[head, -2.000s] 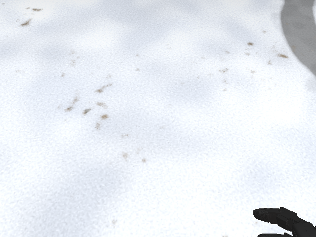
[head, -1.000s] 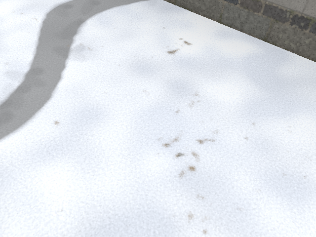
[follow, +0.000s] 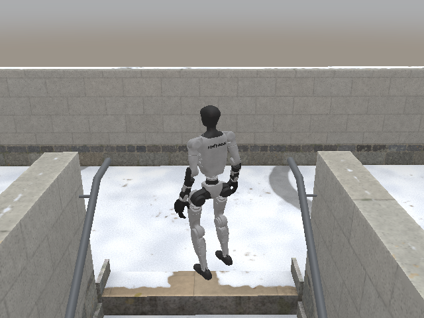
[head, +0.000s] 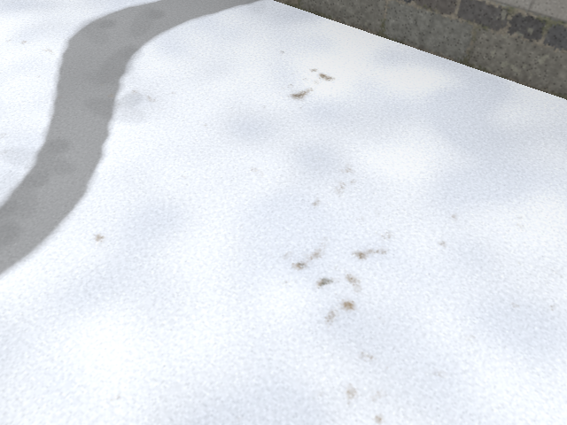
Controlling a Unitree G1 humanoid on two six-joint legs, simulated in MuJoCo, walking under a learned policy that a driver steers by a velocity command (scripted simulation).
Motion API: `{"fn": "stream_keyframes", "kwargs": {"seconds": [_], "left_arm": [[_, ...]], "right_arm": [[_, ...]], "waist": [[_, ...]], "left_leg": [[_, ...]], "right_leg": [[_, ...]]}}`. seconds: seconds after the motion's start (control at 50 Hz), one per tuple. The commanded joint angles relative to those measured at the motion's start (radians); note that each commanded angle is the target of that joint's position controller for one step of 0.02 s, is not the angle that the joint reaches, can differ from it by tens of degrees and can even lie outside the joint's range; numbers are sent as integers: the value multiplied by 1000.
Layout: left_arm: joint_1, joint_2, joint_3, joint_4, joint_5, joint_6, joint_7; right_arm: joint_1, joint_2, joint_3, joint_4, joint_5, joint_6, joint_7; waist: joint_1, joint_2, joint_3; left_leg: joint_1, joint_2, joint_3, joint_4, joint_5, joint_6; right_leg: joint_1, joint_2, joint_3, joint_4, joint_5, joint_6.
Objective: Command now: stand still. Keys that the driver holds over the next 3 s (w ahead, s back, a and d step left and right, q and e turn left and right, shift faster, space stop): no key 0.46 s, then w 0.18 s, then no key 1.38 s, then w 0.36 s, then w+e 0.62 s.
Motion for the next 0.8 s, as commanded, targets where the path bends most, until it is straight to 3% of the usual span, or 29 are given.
{"fn": "stream_keyframes", "kwargs": {"seconds": [0.02,0.46,0.48,0.52,0.56,0.58,0.62,0.64,0.68,0.7,0.74,0.78,0.8], "left_arm": [[32,96,14,-6,0,-6,4],[53,85,3,56,-2,-6,9],[69,72,0,65,-3,-4,10],[47,87,8,56,-17,-4,15],[-29,81,10,15,-22,-26,7],[-60,65,7,-8,-24,-45,-3],[-101,75,11,-53,-44,-71,-30],[-87,99,21,-58,-49,-80,-41],[-83,86,20,-60,-43,-88,-54],[-60,58,14,-39,-33,-90,-60],[20,37,12,4,-19,-83,-61],[132,69,26,38,-7,-66,-44],[180,138,41,36,0,-62,-30]], "right_arm": [[31,-97,-24,-29,2,-10,-4],[63,-96,-20,79,8,-4,-9],[78,-88,-19,91,7,-3,-10],[92,-127,-33,94,16,1,-18],[155,-172,-47,95,26,-11,-22],[178,-210,-60,101,33,-24,-23],[188,-185,-55,112,25,-48,-27],[184,-174,-49,108,24,-60,-25],[115,-160,-40,87,27,-61,-21],[105,-171,-42,84,23,-53,-17],[85,-191,-47,88,27,-32,-8],[109,-166,-34,107,28,-29,-6],[104,-123,-17,97,16,-37,-6]], "waist": [[2,16,10],[3,12,24],[2,13,3],[-12,41,42],[-55,129,117],[-66,181,149],[-68,170,178],[-54,135,156],[-33,76,124],[-23,69,96],[26,81,45],[80,74,4],[97,-7,-35]], "left_leg": [[-69,100,-95,-96,269,14],[-67,92,-79,-106,258,12],[-58,86,-77,-121,146,13],[-91,85,-111,-148,-263,49],[-59,210,-306,-256,-522,129],[-28,301,-429,-312,-533,180],[77,391,-511,-348,-397,233],[126,399,-489,-330,-328,227],[118,325,-328,-281,-45,171],[54,274,-242,-247,78,150],[-121,208,-126,-161,240,119],[-226,144,-71,-25,342,52],[-261,80,-20,134,283,-19]], "right_leg": [[46,-24,41,-43,60,-52],[41,-16,34,-55,60,-56],[48,-6,24,-55,-9,-57],[-24,42,-24,30,-238,-73],[-232,68,-38,180,-314,-93],[-315,47,-10,268,-267,-112],[-508,-22,72,450,-321,-142],[-557,-46,90,492,-327,-150],[-493,-41,63,382,-270,-135],[-375,-7,17,324,-228,-120],[-90,66,-59,214,-4,-92],[125,110,-65,118,102,-89],[214,-3,68,51,226,-117]]}}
